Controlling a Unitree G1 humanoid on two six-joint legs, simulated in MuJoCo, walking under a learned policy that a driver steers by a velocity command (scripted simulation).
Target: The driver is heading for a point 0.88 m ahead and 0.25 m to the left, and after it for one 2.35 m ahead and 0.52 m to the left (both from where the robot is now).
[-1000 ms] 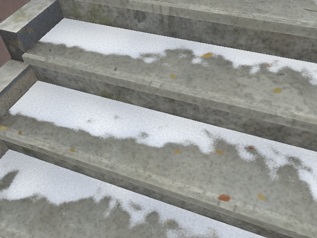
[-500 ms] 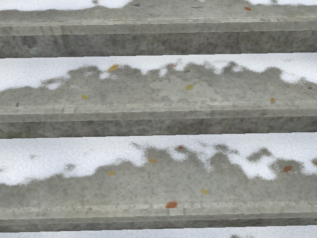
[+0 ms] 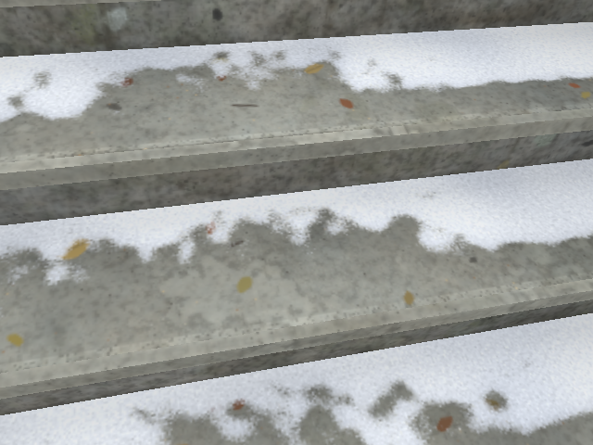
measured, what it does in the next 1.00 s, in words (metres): climbs, turning left: left foot 0.16 m higher, then right foot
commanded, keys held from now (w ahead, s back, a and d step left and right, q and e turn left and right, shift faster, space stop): q+shift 0.66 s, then e+shift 0.34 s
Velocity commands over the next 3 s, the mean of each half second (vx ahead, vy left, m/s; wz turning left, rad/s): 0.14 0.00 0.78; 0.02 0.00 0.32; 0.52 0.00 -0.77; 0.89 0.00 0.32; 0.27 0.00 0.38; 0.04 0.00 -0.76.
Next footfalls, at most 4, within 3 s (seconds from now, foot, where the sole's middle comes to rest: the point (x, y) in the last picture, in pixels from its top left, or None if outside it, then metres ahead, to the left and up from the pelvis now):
0.32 left None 0.31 0.15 -0.57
0.82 right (310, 435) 0.42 -0.05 -0.57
1.32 left None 0.36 0.18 -0.57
1.66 right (275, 266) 0.69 0.02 -0.41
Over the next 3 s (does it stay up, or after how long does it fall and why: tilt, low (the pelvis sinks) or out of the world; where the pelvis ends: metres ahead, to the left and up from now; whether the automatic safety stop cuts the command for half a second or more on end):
stays up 1.15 0.21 0.68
